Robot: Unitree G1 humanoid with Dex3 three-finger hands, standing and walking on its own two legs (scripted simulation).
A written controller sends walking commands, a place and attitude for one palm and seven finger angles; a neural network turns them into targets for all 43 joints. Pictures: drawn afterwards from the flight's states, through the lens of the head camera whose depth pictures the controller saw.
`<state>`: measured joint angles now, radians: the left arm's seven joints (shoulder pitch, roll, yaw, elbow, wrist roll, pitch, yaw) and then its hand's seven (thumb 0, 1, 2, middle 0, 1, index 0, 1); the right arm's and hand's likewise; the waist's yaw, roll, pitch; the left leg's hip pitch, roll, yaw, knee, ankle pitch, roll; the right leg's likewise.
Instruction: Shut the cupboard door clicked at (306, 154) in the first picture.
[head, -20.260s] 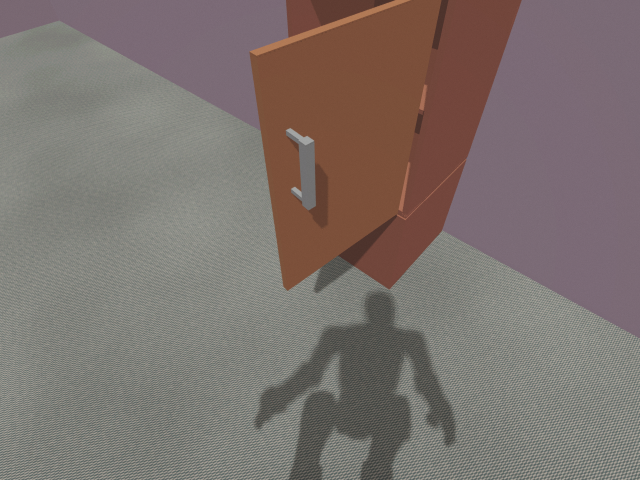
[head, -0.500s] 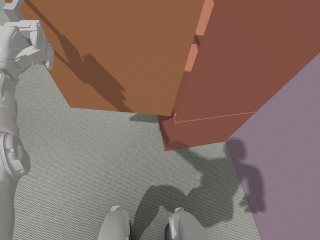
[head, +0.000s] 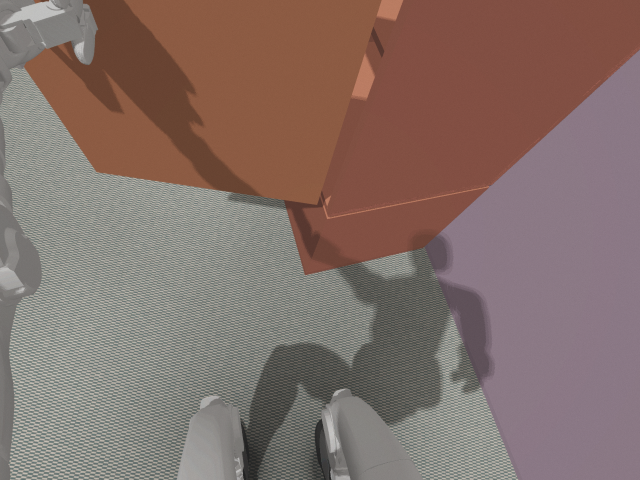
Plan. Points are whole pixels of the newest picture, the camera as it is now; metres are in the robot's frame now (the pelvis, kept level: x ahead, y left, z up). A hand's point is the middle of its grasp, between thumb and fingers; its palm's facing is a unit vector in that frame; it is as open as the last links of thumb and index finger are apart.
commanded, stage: push the door shut along its arc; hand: left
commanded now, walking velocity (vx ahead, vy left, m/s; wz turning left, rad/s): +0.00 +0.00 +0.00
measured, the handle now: out of the picture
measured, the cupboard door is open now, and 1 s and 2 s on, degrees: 69 62 62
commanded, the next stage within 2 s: pull the fist back off the door in 0.36 s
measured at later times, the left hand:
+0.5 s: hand out of the picture +0.61 +0.16 +0.14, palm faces -0.31 -0.95 +0.01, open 2.8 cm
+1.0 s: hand (100, 1) +0.60 +0.16 +0.14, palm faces +0.05 -1.00 -0.01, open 3.1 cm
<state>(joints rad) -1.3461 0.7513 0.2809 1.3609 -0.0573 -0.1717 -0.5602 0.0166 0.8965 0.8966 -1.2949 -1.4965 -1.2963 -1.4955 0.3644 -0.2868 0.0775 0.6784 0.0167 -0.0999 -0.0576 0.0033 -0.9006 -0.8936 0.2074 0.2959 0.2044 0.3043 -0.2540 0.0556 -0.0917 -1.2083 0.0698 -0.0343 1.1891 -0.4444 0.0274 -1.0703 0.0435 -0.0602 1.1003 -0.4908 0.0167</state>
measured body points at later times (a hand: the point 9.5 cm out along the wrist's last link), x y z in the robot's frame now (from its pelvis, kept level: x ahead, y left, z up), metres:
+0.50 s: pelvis +0.01 +0.00 -0.01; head +0.20 +0.04 +0.40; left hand +0.62 +0.22 +0.15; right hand -0.04 -0.27 -0.09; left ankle +0.05 +0.10 -0.64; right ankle +0.01 -0.14 -0.64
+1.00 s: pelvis +0.02 -0.01 +0.03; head +0.17 +0.00 +0.45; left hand +0.59 +0.21 +0.14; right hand -0.05 -0.25 -0.07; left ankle +0.05 +0.10 -0.64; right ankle +0.01 -0.14 -0.64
